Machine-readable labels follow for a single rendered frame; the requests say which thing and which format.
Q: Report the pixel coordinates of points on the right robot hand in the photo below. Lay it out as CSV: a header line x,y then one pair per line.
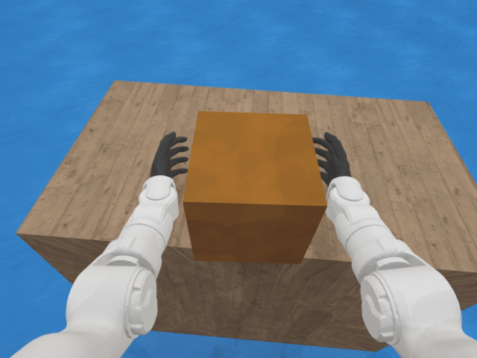
x,y
337,164

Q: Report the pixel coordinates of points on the robot right upper arm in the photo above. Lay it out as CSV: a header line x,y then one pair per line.
x,y
413,310

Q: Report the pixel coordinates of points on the left robot forearm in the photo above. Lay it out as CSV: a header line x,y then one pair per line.
x,y
146,233

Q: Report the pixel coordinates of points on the pedestal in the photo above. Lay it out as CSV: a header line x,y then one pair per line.
x,y
397,150

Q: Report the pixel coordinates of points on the right robot forearm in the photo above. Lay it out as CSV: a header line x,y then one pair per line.
x,y
365,237

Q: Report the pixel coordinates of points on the robot left upper arm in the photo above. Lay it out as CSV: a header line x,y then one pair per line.
x,y
108,308

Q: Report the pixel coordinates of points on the left robot hand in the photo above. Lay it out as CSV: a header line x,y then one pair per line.
x,y
162,163

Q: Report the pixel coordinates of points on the carton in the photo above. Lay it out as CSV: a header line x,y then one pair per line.
x,y
253,191

